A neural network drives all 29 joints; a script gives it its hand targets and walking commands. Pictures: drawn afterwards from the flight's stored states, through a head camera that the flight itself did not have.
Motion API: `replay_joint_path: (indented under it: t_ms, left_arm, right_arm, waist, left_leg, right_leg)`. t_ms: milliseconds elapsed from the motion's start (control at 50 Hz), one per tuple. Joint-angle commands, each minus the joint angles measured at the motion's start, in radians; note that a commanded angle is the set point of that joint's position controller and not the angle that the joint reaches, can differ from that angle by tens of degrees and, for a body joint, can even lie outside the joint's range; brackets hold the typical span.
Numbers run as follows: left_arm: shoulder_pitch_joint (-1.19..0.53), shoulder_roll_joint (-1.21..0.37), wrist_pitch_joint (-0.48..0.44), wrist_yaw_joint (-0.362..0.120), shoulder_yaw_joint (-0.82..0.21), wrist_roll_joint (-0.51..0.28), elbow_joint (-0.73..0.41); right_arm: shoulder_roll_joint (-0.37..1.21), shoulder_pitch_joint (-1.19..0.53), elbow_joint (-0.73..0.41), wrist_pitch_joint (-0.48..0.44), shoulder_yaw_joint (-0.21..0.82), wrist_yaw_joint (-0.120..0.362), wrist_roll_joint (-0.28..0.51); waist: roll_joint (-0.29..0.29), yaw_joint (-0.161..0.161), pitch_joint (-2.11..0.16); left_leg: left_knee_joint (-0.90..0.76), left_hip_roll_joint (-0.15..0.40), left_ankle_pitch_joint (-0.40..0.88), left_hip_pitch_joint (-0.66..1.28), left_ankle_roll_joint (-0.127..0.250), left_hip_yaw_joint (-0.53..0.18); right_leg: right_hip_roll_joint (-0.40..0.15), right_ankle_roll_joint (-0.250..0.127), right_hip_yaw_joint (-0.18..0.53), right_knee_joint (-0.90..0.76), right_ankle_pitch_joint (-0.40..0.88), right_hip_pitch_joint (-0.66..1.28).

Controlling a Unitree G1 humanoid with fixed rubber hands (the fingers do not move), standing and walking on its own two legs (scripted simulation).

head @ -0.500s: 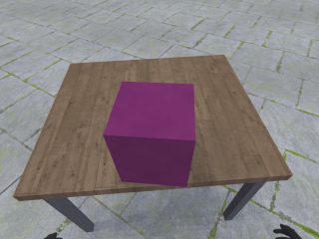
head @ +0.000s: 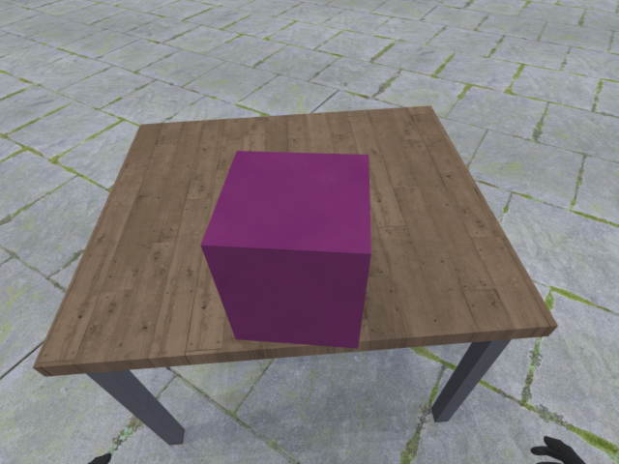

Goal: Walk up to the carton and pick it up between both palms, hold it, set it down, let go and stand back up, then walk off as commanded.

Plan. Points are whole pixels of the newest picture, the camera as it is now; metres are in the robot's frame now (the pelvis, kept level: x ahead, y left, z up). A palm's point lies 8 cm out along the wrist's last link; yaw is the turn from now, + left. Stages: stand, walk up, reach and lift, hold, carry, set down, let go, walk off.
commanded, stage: walk up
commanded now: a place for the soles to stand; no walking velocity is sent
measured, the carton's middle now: (298, 252) +0.45 +0.04 +0.00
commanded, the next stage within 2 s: reach and lift in 0.62 s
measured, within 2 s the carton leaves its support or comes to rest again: neither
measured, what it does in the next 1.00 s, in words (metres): stands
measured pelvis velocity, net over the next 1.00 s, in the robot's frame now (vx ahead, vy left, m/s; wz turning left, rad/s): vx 0.02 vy -0.01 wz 0.00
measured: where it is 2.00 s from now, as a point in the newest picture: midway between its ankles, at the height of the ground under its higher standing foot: outside the picture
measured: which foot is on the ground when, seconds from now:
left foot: down 0.00-1.00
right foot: down 0.00-1.00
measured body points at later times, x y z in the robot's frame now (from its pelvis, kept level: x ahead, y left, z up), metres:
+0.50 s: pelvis +0.01 +0.00 +0.00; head +0.02 +0.00 +0.45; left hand +0.12 +0.32 -0.09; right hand +0.13 -0.31 -0.09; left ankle +0.03 +0.13 -0.72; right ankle +0.04 -0.13 -0.72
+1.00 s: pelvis +0.02 -0.01 +0.00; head +0.01 -0.01 +0.45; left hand +0.22 +0.27 -0.05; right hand +0.16 -0.31 -0.08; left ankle +0.03 +0.13 -0.72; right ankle +0.04 -0.13 -0.72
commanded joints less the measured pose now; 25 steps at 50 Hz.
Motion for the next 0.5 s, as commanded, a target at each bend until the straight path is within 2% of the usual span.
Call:
replay_joint_path:
  t_ms: [0,20,40,60,80,100,120,140,160,180,200,220,240,260,280,300,320,340,360,380,400,420,440,460,480]
  left_arm:
    - [-0.041,0.18,-0.025,-0.001,0.05,0.019,0.002]
    - [-0.05,0.201,-0.026,-0.005,0.054,0.024,-0.015]
    - [-0.066,0.206,-0.026,0.002,0.061,0.025,-0.001]
    - [-0.08,0.205,-0.026,0.002,0.054,0.031,-0.013]
    - [-0.069,0.203,-0.026,0.001,0.064,0.027,-0.016]
    - [-0.061,0.212,-0.023,0.002,0.063,0.024,-0.016]
    - [-0.079,0.195,-0.026,0.003,0.052,0.028,-0.017]
    - [-0.058,0.19,-0.026,-0.001,0.048,0.018,-0.005]
    - [-0.064,0.196,-0.025,-0.001,0.054,0.023,-0.011]
    - [-0.052,0.201,-0.024,0.0,0.058,0.019,-0.008]
    - [-0.058,0.195,-0.021,0.004,0.059,0.022,-0.016]
    - [-0.033,0.206,-0.022,0.004,0.065,0.025,-0.005]
    - [-0.047,0.195,-0.026,0.001,0.062,0.021,-0.006]
    - [-0.049,0.21,-0.025,0.002,0.057,0.028,-0.007]
    - [-0.058,0.211,-0.028,0.004,0.06,0.028,-0.019]
    - [-0.052,0.189,-0.03,0.005,0.054,0.025,-0.009]
    - [-0.058,0.192,-0.028,0.01,0.055,0.023,-0.017]
    - [-0.054,0.206,-0.028,0.01,0.057,0.02,-0.022]
    - [-0.063,0.211,-0.023,0.01,0.054,0.02,-0.015]
    - [-0.082,0.207,-0.022,0.013,0.058,0.023,-0.019]
    - [-0.042,0.202,-0.023,0.005,0.05,0.022,-0.023]
    - [-0.057,0.199,-0.023,0.008,0.053,0.021,-0.016]
    - [-0.06,0.21,-0.021,0.008,0.057,0.024,-0.019]
    - [-0.084,0.183,-0.02,0.008,0.056,0.021,-0.01]
    - [-0.085,0.186,-0.02,0.004,0.054,0.025,-0.022]
  right_arm:
    - [-0.246,-0.078,0.024,-0.025,-0.049,-0.009,0.005]
    - [-0.251,-0.078,0.011,-0.024,-0.055,-0.011,0.009]
    - [-0.239,-0.067,0.008,-0.022,-0.048,-0.011,0.013]
    - [-0.229,-0.067,0.009,-0.022,-0.05,-0.011,0.01]
    - [-0.236,-0.052,0.015,-0.024,-0.053,-0.012,0.007]
    - [-0.238,-0.061,0.018,-0.023,-0.057,-0.011,0.009]
    - [-0.239,-0.084,0.013,-0.025,-0.048,-0.009,0.011]
    - [-0.237,-0.083,0.019,-0.028,-0.052,-0.011,0.008]
    - [-0.235,-0.079,0.009,-0.029,-0.054,-0.012,0.004]
    - [-0.225,-0.082,0.0,-0.031,-0.047,-0.011,0.009]
    - [-0.241,-0.068,0.0,-0.031,-0.054,-0.017,0.011]
    - [-0.238,-0.076,-0.001,-0.032,-0.053,-0.016,0.009]
    - [-0.24,-0.081,-0.005,-0.03,-0.049,-0.019,0.01]
    - [-0.242,-0.067,0.005,-0.03,-0.044,-0.017,0.012]
    - [-0.242,-0.055,-0.005,-0.026,-0.049,-0.015,0.011]
    - [-0.232,-0.052,0.013,-0.025,-0.045,-0.017,0.017]
    - [-0.228,-0.043,0.015,-0.025,-0.045,-0.015,0.013]
    - [-0.231,-0.033,0.018,-0.024,-0.049,-0.017,0.014]
    - [-0.23,-0.04,0.013,-0.026,-0.048,-0.018,0.015]
    - [-0.235,-0.072,0.003,-0.023,-0.046,-0.017,0.014]
    - [-0.245,-0.065,-0.003,-0.026,-0.052,-0.018,0.014]
    - [-0.227,-0.076,0.008,-0.027,-0.044,-0.016,0.008]
    - [-0.238,-0.092,-0.001,-0.025,-0.054,-0.016,0.017]
    - [-0.218,-0.06,-0.003,-0.022,-0.052,-0.015,0.017]
    - [-0.233,-0.061,0.008,-0.024,-0.052,-0.017,0.01]
  waist:
    - [0.074,0.024,-0.053]
    - [0.016,0.014,-0.046]
    - [0.001,-0.007,-0.032]
    - [0.023,-0.012,-0.045]
    - [-0.001,-0.006,-0.078]
    - [0.025,-0.01,-0.07]
    - [0.023,0.002,-0.047]
    - [0.032,0.01,-0.044]
    - [0.093,0.006,-0.072]
    - [0.063,0.015,-0.089]
    - [0.018,0.011,-0.061]
    - [0.067,0.017,-0.097]
    - [0.038,0.009,-0.113]
    - [0.014,0.013,-0.101]
    - [-0.001,-0.008,-0.092]
    - [0.018,0.005,-0.105]
    - [0.035,-0.008,-0.128]
    - [-0.011,-0.014,-0.122]
    - [0.023,-0.002,-0.103]
    - [0.045,-0.006,-0.071]
    - [0.057,0.01,-0.119]
    - [0.036,0.008,-0.121]
    - [0.025,0.012,-0.105]
    - [-0.001,-0.013,-0.074]
    - [0.036,0.0,-0.063]
  left_leg:
    - [-0.19,0.107,-0.065,-0.04,0.069,-0.158]
    - [-0.165,0.081,-0.06,-0.053,0.065,-0.157]
    - [-0.183,0.088,-0.084,-0.043,0.072,-0.166]
    - [-0.188,0.093,-0.084,-0.014,0.069,-0.157]
    - [-0.167,0.083,-0.067,-0.029,0.072,-0.158]
    - [-0.173,0.072,-0.095,-0.022,0.07,-0.152]
    - [-0.185,0.087,-0.085,-0.03,0.067,-0.155]
    - [-0.208,0.1,-0.069,-0.045,0.074,-0.158]
    - [-0.204,0.108,-0.022,-0.024,0.079,-0.153]
    - [-0.213,0.125,0.011,-0.034,0.094,-0.18]
    - [-0.207,0.138,0.006,-0.066,0.099,-0.177]
    - [-0.16,0.114,0.047,-0.02,0.093,-0.154]
    - [-0.159,0.105,0.088,-0.027,0.091,-0.138]
    - [-0.115,0.1,0.113,-0.028,0.082,-0.132]
    - [-0.109,0.08,0.144,-0.009,0.067,-0.113]
    - [-0.112,0.073,0.142,0.023,0.057,-0.09]
    - [-0.132,0.086,0.106,0.034,0.071,-0.102]
    - [-0.104,0.079,0.131,0.031,0.063,-0.1]
    - [-0.139,0.091,0.142,0.017,0.063,-0.128]
    - [-0.134,0.095,0.138,0.003,0.064,-0.126]
    - [-0.125,0.104,0.114,0.001,0.075,-0.121]
    - [-0.144,0.11,0.097,-0.01,0.08,-0.132]
    - [-0.127,0.1,0.051,-0.023,0.078,-0.124]
    - [-0.148,0.077,0.015,0.003,0.066,-0.115]
    - [-0.149,0.087,0.014,-0.028,0.074,-0.143]
  right_leg:
    - [-0.071,-0.068,0.097,-0.137,-0.018,0.02]
    - [-0.073,-0.074,0.119,-0.138,-0.001,-0.008]
    - [-0.079,-0.074,0.115,-0.152,-0.013,-0.015]
    - [-0.081,-0.08,0.123,-0.157,-0.014,-0.029]
    - [-0.083,-0.078,0.123,-0.153,-0.016,-0.001]
    - [-0.077,-0.08,0.131,-0.158,-0.025,-0.029]
    - [-0.075,-0.082,0.122,-0.142,-0.02,-0.048]
    - [-0.066,-0.066,0.105,-0.127,0.013,-0.001]
    - [-0.064,-0.067,0.099,-0.099,0.052,0.0]
    - [-0.049,-0.056,0.075,-0.058,0.042,0.021]
    - [-0.041,-0.056,0.062,-0.057,0.054,0.025]
    - [-0.058,-0.063,0.088,-0.081,0.089,0.025]
    - [-0.049,-0.071,0.085,-0.066,0.118,0.049]
    - [-0.078,-0.067,0.097,-0.103,0.139,0.033]
    - [-0.091,-0.085,0.132,-0.111,0.142,0.015]
    - [-0.095,-0.074,0.126,-0.125,0.16,0.015]
    - [-0.089,-0.081,0.11,-0.103,0.172,0.018]
    - [-0.106,-0.077,0.138,-0.113,0.167,0.0]
    - [-0.087,-0.075,0.129,-0.107,0.141,-0.001]
    - [-0.088,-0.076,0.116,-0.12,0.128,-0.007]
    - [-0.079,-0.074,0.116,-0.097,0.149,0.02]
    - [-0.079,-0.07,0.097,-0.086,0.134,0.037]
    - [-0.079,-0.078,0.121,-0.108,0.115,0.003]
    - [-0.082,-0.083,0.121,-0.122,0.06,-0.036]
    - [-0.091,-0.084,0.133,-0.138,0.029,-0.04]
